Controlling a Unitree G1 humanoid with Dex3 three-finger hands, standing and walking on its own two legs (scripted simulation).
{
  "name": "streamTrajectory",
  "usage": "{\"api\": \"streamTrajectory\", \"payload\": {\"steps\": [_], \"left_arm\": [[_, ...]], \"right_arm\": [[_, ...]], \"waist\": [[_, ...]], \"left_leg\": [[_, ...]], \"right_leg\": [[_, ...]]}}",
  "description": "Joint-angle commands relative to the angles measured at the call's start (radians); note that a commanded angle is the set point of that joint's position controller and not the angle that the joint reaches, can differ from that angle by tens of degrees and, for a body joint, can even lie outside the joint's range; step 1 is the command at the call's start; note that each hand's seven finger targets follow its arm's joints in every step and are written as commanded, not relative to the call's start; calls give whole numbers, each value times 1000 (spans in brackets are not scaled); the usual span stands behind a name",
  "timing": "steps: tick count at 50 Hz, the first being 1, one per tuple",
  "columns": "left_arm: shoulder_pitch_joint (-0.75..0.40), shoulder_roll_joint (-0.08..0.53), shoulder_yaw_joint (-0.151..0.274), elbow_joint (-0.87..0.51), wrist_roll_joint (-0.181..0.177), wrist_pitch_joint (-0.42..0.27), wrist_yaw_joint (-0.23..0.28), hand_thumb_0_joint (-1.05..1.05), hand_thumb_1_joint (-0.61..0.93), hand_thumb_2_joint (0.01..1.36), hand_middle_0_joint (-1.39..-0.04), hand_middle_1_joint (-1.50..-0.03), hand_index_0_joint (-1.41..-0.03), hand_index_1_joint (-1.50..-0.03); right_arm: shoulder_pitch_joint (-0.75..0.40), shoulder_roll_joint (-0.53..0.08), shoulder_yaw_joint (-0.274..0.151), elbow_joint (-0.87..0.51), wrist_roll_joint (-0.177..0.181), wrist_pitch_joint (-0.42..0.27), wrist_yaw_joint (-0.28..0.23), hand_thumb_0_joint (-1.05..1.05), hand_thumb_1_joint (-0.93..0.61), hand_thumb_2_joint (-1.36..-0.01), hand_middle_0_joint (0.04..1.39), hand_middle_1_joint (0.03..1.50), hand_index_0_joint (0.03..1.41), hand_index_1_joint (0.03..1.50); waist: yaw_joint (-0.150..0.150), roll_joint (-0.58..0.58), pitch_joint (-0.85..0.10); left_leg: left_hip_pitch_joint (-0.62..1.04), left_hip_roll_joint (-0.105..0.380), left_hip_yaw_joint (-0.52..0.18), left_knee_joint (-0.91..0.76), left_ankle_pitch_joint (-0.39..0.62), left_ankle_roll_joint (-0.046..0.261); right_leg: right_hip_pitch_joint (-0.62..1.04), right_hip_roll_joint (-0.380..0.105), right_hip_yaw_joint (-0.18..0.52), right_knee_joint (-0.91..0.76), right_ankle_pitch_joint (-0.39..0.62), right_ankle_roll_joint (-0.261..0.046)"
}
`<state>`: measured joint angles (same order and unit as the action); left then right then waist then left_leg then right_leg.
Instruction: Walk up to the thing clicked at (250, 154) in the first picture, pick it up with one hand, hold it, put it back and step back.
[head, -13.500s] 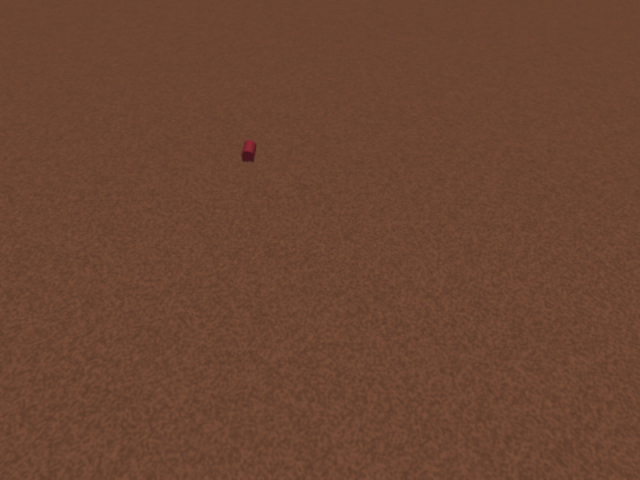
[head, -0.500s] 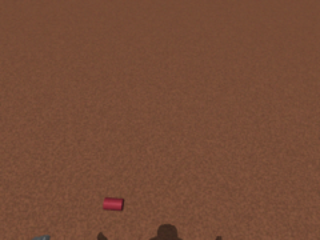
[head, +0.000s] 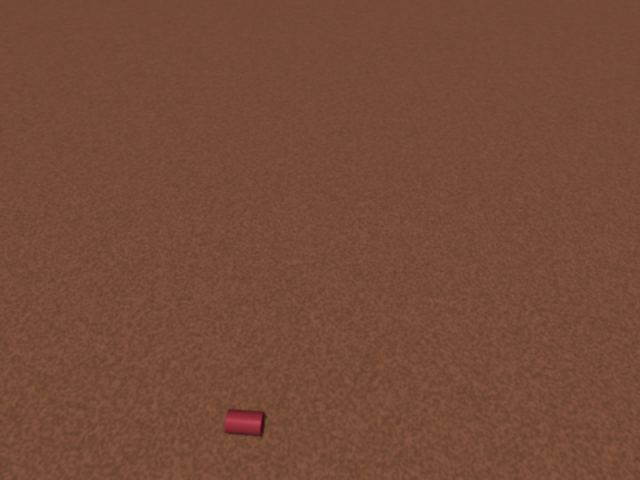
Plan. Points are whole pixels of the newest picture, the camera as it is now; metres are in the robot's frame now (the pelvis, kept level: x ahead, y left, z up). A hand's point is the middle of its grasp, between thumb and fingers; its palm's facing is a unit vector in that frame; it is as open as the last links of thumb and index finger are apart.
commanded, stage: walk up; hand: left
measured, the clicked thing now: (245, 422) +0.44 +0.22 -0.74
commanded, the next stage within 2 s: none
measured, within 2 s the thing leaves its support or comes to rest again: neither
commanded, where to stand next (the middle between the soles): +0.05 -0.01 m, yaw -1 degrees
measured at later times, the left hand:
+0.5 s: hand out of the picture +0.08 +0.30 -0.16, palm faces -0.01 -0.90 -0.44, open 7.4 cm
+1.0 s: hand out of the picture +0.07 +0.26 -0.19, palm faces -0.06 -0.94 -0.33, open 7.4 cm
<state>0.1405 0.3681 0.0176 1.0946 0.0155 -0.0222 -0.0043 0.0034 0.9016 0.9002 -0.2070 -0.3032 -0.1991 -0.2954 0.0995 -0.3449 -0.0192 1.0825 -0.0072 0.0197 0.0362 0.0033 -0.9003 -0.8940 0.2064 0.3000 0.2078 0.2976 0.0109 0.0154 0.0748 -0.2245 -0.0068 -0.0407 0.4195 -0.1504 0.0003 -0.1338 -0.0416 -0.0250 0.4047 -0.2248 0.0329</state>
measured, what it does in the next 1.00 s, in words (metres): steps on the spot: left foot, then right foot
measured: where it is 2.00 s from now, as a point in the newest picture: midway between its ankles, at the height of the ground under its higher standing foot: outside the picture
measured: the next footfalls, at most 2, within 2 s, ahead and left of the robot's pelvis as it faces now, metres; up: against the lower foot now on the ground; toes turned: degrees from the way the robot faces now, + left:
left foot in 0.56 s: -0.03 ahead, +0.16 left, +0.00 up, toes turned +0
right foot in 1.00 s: +0.07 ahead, -0.16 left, +0.00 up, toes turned +1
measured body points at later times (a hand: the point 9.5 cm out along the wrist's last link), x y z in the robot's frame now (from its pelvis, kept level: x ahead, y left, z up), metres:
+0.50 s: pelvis -0.04 +0.02 -0.02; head +0.02 +0.02 +0.42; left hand +0.08 +0.35 -0.14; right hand +0.07 -0.31 -0.14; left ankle -0.05 +0.14 -0.70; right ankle +0.00 -0.14 -0.74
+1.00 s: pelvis -0.03 -0.01 -0.03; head +0.01 +0.01 +0.42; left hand +0.07 +0.31 -0.16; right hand -0.03 -0.37 -0.11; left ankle -0.07 +0.16 -0.74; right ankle +0.03 -0.16 -0.75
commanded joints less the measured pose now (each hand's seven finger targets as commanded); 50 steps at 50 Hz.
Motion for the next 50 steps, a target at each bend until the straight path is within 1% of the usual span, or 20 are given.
{"api": "streamTrajectory", "payload": {"steps": [1,8,10,13,16,19,20,23,24,26,27,28,29,30,31,34,37,47,49,50], "left_arm": [[-42,218,46,-56,1,-23,12,0,900,900,-200,-300,-200,-300],[-56,224,48,-55,2,-29,17,0,900,900,-200,-300,-200,-300],[-41,265,71,-77,-25,-13,39,0,900,900,-200,-300,-200,-300],[-28,254,74,-89,-31,2,47,0,900,900,-200,-300,-200,-300],[-33,273,84,-115,-26,21,50,0,900,900,-200,-300,-200,-300],[-78,338,102,-172,6,18,59,0,900,900,-200,-300,-200,-300],[-89,346,107,-188,14,14,65,0,900,900,-200,-300,-200,-300],[-183,317,105,-237,27,19,62,0,900,900,-200,-300,-200,-300],[-155,299,96,-241,39,15,56,0,900,900,-200,-300,-200,-300],[-138,221,69,-237,51,29,23,0,900,900,-200,-300,-200,-300],[-128,203,78,-261,60,48,4,0,900,900,-200,-300,-200,-300],[-122,167,75,-308,63,56,-7,0,900,900,-200,-300,-200,-300],[-62,207,83,-305,49,70,-7,0,900,900,-200,-300,-200,-300],[-86,270,98,-302,54,76,-10,0,900,900,-200,-300,-200,-300],[-147,314,107,-301,57,73,-16,0,900,900,-200,-300,-200,-300],[-39,296,134,-268,29,82,-41,0,900,900,-200,-300,-200,-300],[-41,268,136,-305,35,100,-59,0,900,900,-200,-300,-200,-300],[-2,220,100,-242,-21,43,-31,0,900,900,-200,-300,-200,-300],[100,239,111,-187,-7,27,-20,0,900,900,-200,-300,-200,-300],[132,317,133,-196,9,20,-14,0,900,900,-200,-300,-200,-300]], "right_arm": [[-70,-223,-46,-73,-1,-26,-14,0,-900,-900,200,300,200,300],[-39,-216,-45,-57,4,-28,-18,0,-900,-900,200,300,200,300],[-42,-257,-65,-72,10,-5,-21,0,-900,-900,200,300,200,300],[-34,-257,-75,-97,12,6,-21,0,-900,-900,200,300,200,300],[-39,-254,-86,-138,6,30,-16,0,-900,-900,200,300,200,300],[-9,-235,-87,-184,-12,59,-7,0,-900,-900,200,300,200,300],[11,-245,-92,-197,-18,67,-4,0,-900,-900,200,300,200,300],[90,-249,-109,-194,-1,60,-2,0,-900,-900,200,300,200,300],[107,-236,-104,-192,6,41,-3,0,-900,-900,200,300,200,300],[219,-198,-98,-125,2,-23,-12,0,-900,-900,200,300,200,300],[333,-281,-135,-102,-15,-53,-27,0,-900,-900,200,300,200,300],[424,-414,-171,-117,-43,-77,-51,0,-900,-900,200,300,200,300],[358,-477,-177,-159,-40,-92,-74,0,-900,-900,200,300,200,300],[267,-525,-181,-177,-13,-95,-85,0,-900,-900,200,300,200,300],[183,-513,-182,-188,-10,-103,-96,0,-900,-900,200,300,200,300],[209,-374,-144,-203,-19,-121,-114,0,-900,-900,200,300,200,300],[295,-359,-148,-198,-9,-131,-125,0,-900,-900,200,300,200,300],[168,-314,-110,-279,-17,-59,-72,0,-900,-900,200,300,200,300],[223,-262,-85,-273,-1,-40,-71,0,-900,-900,200,300,200,300],[291,-231,-71,-281,8,-45,-74,0,-900,-900,200,300,200,300]], "waist": [[1,19,-69],[-10,4,-99],[-4,26,-74],[-1,14,-148],[1,-45,-165],[12,-216,-124],[-2,-204,-101],[-54,-208,-73],[-45,-235,-120],[-72,-154,-205],[-116,2,-170],[-131,161,-121],[-69,78,-110],[-63,39,-77],[-46,20,-10],[-3,20,42],[-21,72,41],[-24,318,-13],[18,72,-61],[23,-127,-130]], "left_leg": [[-16,112,-154,-138,-150,38],[13,99,-127,-88,5,32],[16,95,-107,49,408,36],[37,101,-100,100,492,69],[-1,60,-82,216,310,73],[-123,-29,-42,605,-370,11],[-135,7,-87,669,-397,11],[-94,7,-70,647,-391,27],[-96,31,-37,468,-382,32],[97,-20,44,7,-250,-2],[263,59,-129,-110,-197,2],[369,248,-518,-121,-140,27],[298,391,-648,-93,-32,100],[213,477,-722,-135,-152,230],[147,473,-721,-141,-186,280],[154,262,-289,-6,193,122],[118,267,-231,3,375,139],[-53,162,-23,111,171,147],[-97,107,6,384,82,108],[-155,58,17,558,-101,75]], "right_leg": [[7,-69,80,-97,-53,-62],[22,-91,92,-113,13,-69],[-2,-117,83,15,393,-78],[14,-102,58,101,396,-92],[-33,-154,114,98,284,-141],[-121,-421,328,-26,461,-327],[-175,-444,341,-22,465,-348],[-240,-324,179,87,471,-271],[-148,-269,153,128,362,-228],[-143,-118,44,279,-170,-152],[-322,-20,13,550,-322,-114],[-621,88,137,775,-452,-73],[-659,64,251,793,-384,-82],[-641,-12,268,759,-318,-69],[-643,-47,292,773,-288,-56],[-566,6,286,730,-124,-45],[-511,38,250,737,-87,-35],[-96,46,-7,248,-76,-30],[67,52,13,48,46,-41],[144,-51,194,25,175,-94]]}}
